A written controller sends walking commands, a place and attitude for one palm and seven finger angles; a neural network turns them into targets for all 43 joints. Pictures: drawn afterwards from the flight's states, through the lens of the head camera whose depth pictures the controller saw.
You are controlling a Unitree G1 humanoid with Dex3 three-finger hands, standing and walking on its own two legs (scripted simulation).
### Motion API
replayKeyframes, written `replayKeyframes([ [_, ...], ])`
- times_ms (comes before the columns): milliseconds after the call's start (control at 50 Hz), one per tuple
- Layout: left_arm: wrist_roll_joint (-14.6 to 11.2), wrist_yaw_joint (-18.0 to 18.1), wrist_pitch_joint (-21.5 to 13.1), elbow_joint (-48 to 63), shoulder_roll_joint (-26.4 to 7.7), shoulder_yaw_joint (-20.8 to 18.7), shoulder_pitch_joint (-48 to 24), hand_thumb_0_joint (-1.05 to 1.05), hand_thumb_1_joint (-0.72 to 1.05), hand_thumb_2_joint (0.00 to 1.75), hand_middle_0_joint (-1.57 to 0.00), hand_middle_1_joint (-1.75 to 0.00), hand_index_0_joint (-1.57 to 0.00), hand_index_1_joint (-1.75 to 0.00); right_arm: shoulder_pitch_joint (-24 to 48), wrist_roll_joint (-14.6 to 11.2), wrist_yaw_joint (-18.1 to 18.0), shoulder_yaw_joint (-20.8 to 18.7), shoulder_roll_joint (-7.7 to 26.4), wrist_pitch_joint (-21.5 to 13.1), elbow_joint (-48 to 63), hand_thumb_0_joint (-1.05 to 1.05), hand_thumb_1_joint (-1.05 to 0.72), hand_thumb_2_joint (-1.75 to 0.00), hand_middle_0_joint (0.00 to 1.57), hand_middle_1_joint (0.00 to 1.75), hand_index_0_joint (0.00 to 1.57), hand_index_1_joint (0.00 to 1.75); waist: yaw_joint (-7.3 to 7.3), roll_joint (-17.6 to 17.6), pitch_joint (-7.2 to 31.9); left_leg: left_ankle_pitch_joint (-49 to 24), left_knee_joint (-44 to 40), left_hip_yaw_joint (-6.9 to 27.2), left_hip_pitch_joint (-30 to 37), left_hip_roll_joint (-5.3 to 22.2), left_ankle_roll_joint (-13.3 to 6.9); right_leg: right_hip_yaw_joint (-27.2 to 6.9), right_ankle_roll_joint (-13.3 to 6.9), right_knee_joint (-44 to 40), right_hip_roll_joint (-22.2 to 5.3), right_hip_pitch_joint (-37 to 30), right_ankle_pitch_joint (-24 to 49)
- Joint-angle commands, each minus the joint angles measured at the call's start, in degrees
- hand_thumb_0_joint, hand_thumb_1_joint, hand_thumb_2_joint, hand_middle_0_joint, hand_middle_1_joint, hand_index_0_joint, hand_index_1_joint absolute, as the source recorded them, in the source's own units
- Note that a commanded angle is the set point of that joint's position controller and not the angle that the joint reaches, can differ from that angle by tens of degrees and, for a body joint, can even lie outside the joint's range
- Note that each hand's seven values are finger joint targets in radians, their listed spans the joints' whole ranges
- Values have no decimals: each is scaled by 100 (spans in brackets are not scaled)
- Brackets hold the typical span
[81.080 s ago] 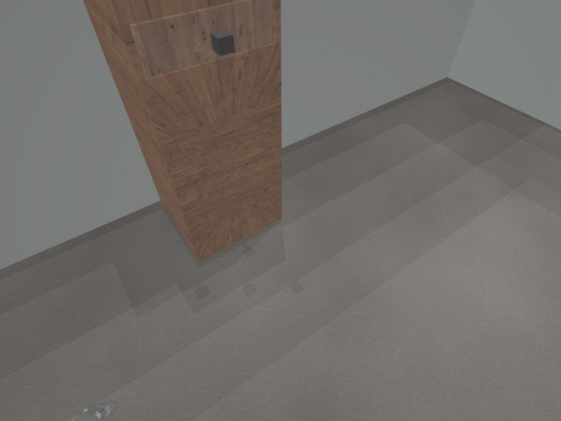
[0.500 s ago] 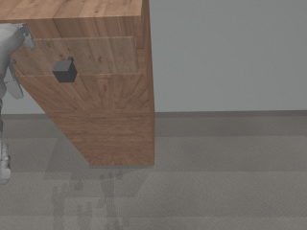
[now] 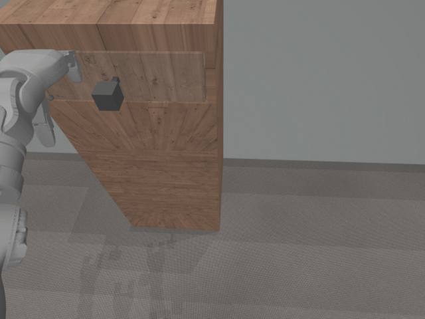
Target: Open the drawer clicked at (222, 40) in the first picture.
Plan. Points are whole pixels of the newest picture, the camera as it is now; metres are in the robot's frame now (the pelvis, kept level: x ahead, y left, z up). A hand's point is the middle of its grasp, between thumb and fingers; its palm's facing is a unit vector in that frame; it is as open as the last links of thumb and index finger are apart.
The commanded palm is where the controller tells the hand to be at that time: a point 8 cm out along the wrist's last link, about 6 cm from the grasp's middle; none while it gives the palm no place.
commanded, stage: re-aim the fingers above the handle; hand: left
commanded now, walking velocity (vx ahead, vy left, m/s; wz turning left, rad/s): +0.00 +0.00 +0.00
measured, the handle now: (111, 90) +0.54 +0.24 +0.12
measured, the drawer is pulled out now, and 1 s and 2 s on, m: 0.00 0.00 0.00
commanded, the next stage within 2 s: lower the fingers behind the handle in 0.30 s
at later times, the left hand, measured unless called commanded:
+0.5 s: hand (69, 99) +0.46 +0.28 +0.16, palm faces -0.20 +0.02 -0.98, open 13.9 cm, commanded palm +0.46 +0.28 +0.24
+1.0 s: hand (79, 100) +0.47 +0.27 +0.15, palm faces -0.07 -0.01 -1.00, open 14.0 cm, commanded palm +0.46 +0.27 +0.20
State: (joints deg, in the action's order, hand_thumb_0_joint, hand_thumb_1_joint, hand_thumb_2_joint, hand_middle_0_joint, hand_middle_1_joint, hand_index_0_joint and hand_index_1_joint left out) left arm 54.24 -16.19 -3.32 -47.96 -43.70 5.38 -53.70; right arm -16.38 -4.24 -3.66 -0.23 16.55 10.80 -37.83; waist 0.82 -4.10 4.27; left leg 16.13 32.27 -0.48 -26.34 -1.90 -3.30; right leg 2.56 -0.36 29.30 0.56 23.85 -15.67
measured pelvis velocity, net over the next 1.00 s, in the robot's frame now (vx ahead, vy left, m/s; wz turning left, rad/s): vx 0.00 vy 0.00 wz -0.02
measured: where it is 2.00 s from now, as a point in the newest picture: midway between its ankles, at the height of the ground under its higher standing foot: outside the picture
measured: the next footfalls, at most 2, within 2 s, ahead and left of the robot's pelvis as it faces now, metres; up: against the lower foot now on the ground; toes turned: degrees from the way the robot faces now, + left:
none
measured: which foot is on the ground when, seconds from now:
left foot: down 0.00-1.00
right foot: down 0.00-1.00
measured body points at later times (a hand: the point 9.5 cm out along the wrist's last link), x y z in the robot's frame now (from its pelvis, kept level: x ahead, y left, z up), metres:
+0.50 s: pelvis +0.00 +0.00 +0.00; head +0.07 -0.01 +0.45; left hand +0.47 +0.28 +0.22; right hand +0.05 -0.27 -0.14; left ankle -0.01 +0.08 -0.73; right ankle -0.02 -0.12 -0.73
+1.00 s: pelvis +0.00 +0.00 -0.01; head +0.06 -0.01 +0.44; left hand +0.47 +0.27 +0.21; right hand +0.07 -0.27 -0.14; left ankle -0.01 +0.08 -0.73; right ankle -0.02 -0.12 -0.73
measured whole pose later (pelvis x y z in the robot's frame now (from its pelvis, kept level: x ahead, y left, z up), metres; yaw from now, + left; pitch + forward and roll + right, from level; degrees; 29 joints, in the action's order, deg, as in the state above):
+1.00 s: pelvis +0.00 +0.00 -0.01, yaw -1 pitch +12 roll -2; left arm 55.6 -8.2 -10.3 -48.4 -40.7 0.2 -51.9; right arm -16.1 -3.2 -3.5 -0.8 15.6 10.3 -37.8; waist 2.1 -3.0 4.9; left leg 18.2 36.4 -1.0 -30.1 -1.2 -3.0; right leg 2.1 -0.7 33.1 1.2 27.7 -17.3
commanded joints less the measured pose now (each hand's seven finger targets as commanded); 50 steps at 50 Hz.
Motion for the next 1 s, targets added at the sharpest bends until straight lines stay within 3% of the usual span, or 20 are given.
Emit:
replayKeyframes([
  [0, -627, -128, -751, 2280, -811, -410, -3416, 0, -50, 30, -30, -120, -30, -120, 26, 61, -228, -343, 869, -357, 513, 0, -90, -90, 20, 30, 20, 30, 537, -165, 1914, -2072, -124, 288, 2126, 89, -25, -99, -150, -393, 162, -59, 1165],
  [60, -909, 67, -1224, 2512, -1610, -1339, -3745, 0, -50, 30, -30, -120, -30, -120, -155, 133, -280, -320, 838, -578, 361, 0, -90, -90, 20, 30, 20, 30, 306, -614, 2274, -2548, -109, 444, 2382, 137, 143, 7, -231, -231, 199, 32, 1122],
  [80, -769, 193, -1171, 2231, -1496, -1185, -3639, 0, -50, 30, -30, -120, -30, -120, -167, 151, -240, -313, 792, -608, 331, 0, -90, -90, 20, 30, 20, 30, 287, -835, 2267, -2828, -51, 444, 2429, 144, 216, 26, -242, -168, 212, 129, 1141],
  [100, -631, 341, -1114, 2087, -1694, -1362, -3640, 0, -50, 30, -30, -120, -30, -120, -246, 180, -194, -309, 816, -606, 295, 0, -90, -90, 20, 30, 20, 30, 209, -881, 2250, -2988, -24, 438, 2293, 143, 284, 48, -258, -159, 230, 136, 1169],
  [160, -222, 865, -682, 749, -2072, -1726, -2975, 0, -50, 30, -30, -120, -30, -120, -222, 182, -61, -221, 805, -500, 304, 0, -90, -90, 20, 30, 20, 30, 43, -154, 1818, -2347, -66, 305, 1113, 127, 238, 10, -265, -53, 213, -230, 1241],
  [200, -12, 1006, -390, 214, -2057, -1606, -2652, 0, -50, 30, -30, -120, -30, -120, -194, 149, -35, -201, 844, -403, 385, 0, -90, -90, 20, 30, 20, 30, -24, 371, 1950, -2098, -110, 147, 635, 105, 194, -55, -225, -21, 174, -746, 1477],
  [280, 374, 788, 55, -176, -1661, -912, -2403, 0, -50, 30, -30, -120, -30, -120, -247, 103, 4, -228, 911, -245, 542, 0, -90, -90, 20, 30, 20, 30, 128, 512, 2230, -1917, -72, -5, 701, 152, 116, -170, -130, -14, 114, -882, 1700],
  [360, 113, 171, -343, 921, -938, -331, -2721, 0, -50, 30, -30, -120, -30, -120, -270, 64, -109, -349, 884, -185, 649, 0, -90, -90, 20, 30, 20, 30, 437, 451, 2415, -2190, -7, 95, 1419, 148, -31, -207, -74, -170, 129, -635, 1772],
  [400, -172, -25, -670, 1616, -960, -435, -3016, 0, -50, 30, -30, -120, -30, -120, -214, 91, -189, -387, 879, -202, 629, 0, -90, -90, 20, 30, 20, 30, 485, 102, 2456, -2498, 21, 157, 1801, 127, -53, -204, -98, -256, 151, -497, 1767],
  [420, -296, -38, -807, 1815, -1225, -731, -3040, 0, -50, 30, -30, -120, -30, -120, -239, 90, -216, -390, 850, -232, 571, 0, -90, -90, 20, 30, 20, 30, 421, -211, 2535, -2714, 40, 202, 2027, 129, -44, -198, -116, -244, 177, -411, 1717],
  [500, -657, 122, -1334, 2198, -2104, -1787, -3068, 0, -50, 30, -30, -120, -30, -120, -302, 206, -249, -410, 879, -300, 418, 0, -90, -90, 20, 30, 20, 30, 233, -537, 2474, -3331, 100, 294, 2185, 161, 111, -72, -204, -136, 259, -213, 1725],
  [520, -618, 158, -1276, 1760, -1548, -1352, -2855, 0, -50, 30, -30, -120, -30, -120, -301, 194, -208, -385, 763, -316, 388, 0, -90, -90, 20, 30, 20, 30, 278, -536, 2291, -3299, 120, 292, 2109, 153, 131, -63, -188, -120, 250, -95, 1606],
  [560, -470, 352, -1151, 1200, -1406, -1311, -2527, 0, -50, 30, -30, -120, -30, -120, -328, 173, -86, -378, 832, -286, 293, 0, -90, -90, 20, 30, 20, 30, 236, -350, 1670, -2953, 103, 319, 1569, 196, 202, 0, -219, -85, 279, 226, 1317],
  [620, -125, 709, -845, 772, -1205, -1085, -2252, 0, -50, 30, -30, -120, -30, -120, -356, 169, 40, -375, 854, -235, 363, 0, -90, -90, 20, 30, 20, 30, 171, -66, 1773, -2601, 106, 224, 1208, 198, 192, -23, -237, 40, 260, 120, 1304],
  [700, 72, 856, -580, 752, -1290, -1073, -2189, 0, -50, 30, -30, -120, -30, -120, -391, 168, 67, -405, 893, -172, 469, 0, -90, -90, 20, 30, 20, 30, 175, 279, 2390, -2462, 197, 116, 1095, 177, 102, -120, -200, 130, 215, -352, 1665],
  [800, 22, 887, -831, 1673, -1538, -1255, -2739, 0, -50, 30, -30, -120, -30, -120, -348, 196, -48, -449, 849, -168, 569, 0, -90, -90, 20, 30, 20, 30, 240, -5, 2859, -2812, 284, 148, 1522, 161, 30, -190, -159, 135, 212, -417, 1899],
  [840, 70, 985, -841, 1552, -1475, -1247, -2565, 0, -50, 30, -30, -120, -30, -120, -355, 202, -63, -448, 786, -185, 517, 0, -90, -90, 20, 30, 20, 30, 236, -304, 2740, -3045, 330, 198, 1743, 186, 61, -145, -165, 168, 236, -128, 1729],
  [860, 70, 971, -768, 1341, -1107, -936, -2520, 0, -50, 30, -30, -120, -30, -120, -348, 186, -46, -423, 758, -183, 489, 0, -90, -90, 20, 30, 20, 30, 314, -227, 2354, -2908, 320, 195, 1626, 190, 70, -115, -163, 119, 247, 63, 1587],
  [900, 45, 967, -698, 958, -1256, -1069, -2436, 0, -50, 30, -30, -120, -30, -120, -336, 164, -39, -401, 823, -172, 430, 0, -90, -90, 20, 30, 20, 30, 298, -56, 1980, -2518, 225, 165, 1287, 202, 87, -92, -187, 73, 245, 70, 1432],
  [980, 86, 1048, -634, 825, -1230, -1050, -2300, 0, -50, 30, -30, -120, -30, -120, -316, 153, -22, -372, 790, -196, 501, 0, -90, -90, 20, 30, 20, 30, 235, -16, 1969, -2060, 183, 147, 1094, 172, 83, -95, -207, 130, 230, 24, 1256],
])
